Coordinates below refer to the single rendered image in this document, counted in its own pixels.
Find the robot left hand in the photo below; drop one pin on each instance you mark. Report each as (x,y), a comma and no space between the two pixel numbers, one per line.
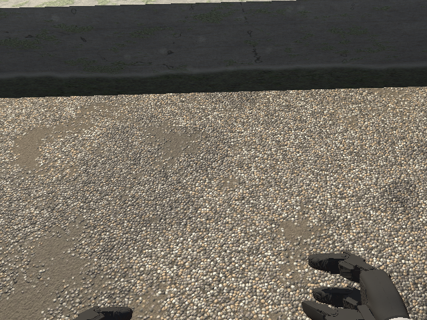
(106,313)

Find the robot right hand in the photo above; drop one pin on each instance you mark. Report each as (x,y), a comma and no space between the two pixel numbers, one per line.
(377,299)

